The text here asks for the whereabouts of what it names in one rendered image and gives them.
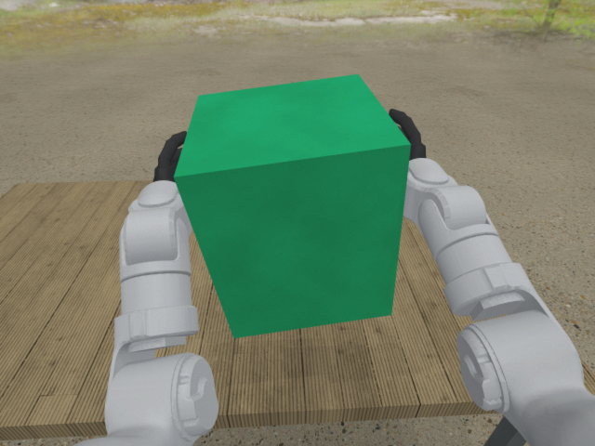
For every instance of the left robot forearm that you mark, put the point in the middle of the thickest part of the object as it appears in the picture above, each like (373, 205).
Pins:
(155, 270)

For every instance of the right robot forearm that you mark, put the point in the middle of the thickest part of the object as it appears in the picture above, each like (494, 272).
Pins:
(480, 279)

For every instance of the carton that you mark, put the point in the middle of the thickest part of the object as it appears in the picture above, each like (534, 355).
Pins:
(295, 193)

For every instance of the robot left hand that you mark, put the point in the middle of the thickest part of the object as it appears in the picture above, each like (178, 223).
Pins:
(169, 158)

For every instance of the table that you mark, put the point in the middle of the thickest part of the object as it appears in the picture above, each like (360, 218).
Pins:
(60, 292)

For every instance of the left robot upper arm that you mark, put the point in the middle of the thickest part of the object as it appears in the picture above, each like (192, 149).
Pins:
(165, 401)

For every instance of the robot right hand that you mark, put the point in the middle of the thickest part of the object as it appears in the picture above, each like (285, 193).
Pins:
(418, 150)

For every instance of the right robot upper arm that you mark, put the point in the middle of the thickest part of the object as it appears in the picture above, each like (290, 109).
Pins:
(521, 365)

